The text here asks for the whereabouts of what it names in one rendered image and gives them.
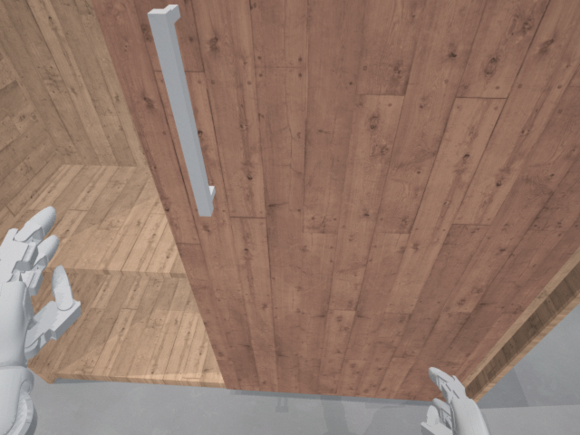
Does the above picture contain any left robot hand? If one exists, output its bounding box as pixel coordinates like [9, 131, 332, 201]
[0, 207, 81, 368]

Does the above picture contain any right robot hand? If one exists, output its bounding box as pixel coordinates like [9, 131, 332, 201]
[421, 367, 489, 435]

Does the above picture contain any handle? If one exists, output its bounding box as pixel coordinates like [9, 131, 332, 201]
[147, 5, 216, 217]

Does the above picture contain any robot left forearm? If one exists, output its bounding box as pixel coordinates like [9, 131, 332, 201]
[0, 366, 37, 435]

